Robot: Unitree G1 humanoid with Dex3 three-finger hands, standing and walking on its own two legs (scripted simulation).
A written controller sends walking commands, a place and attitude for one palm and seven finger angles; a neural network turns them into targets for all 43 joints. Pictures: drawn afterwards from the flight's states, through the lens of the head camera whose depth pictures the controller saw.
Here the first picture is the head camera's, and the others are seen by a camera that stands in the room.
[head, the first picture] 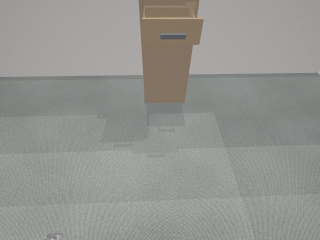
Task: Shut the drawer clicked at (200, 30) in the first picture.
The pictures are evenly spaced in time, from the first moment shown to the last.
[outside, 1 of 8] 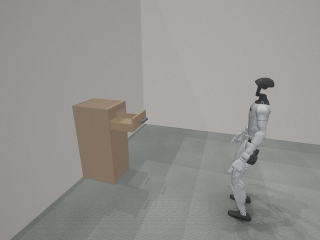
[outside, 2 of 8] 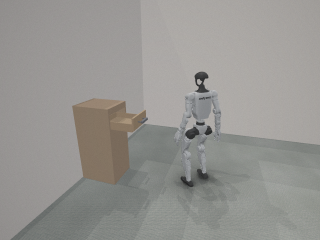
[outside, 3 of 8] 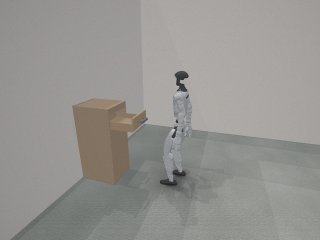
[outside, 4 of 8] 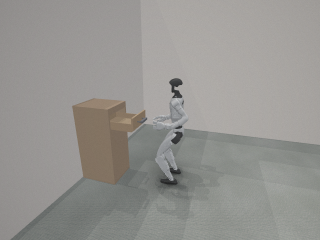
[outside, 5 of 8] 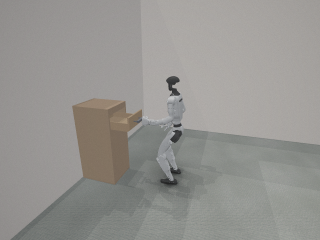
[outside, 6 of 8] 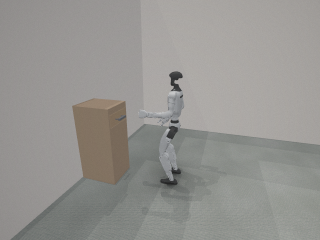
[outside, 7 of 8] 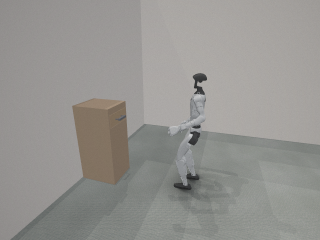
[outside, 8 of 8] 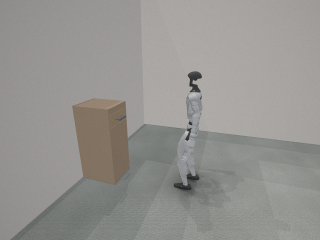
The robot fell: no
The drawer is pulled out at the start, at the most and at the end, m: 0.27 0.27 0.00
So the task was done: yes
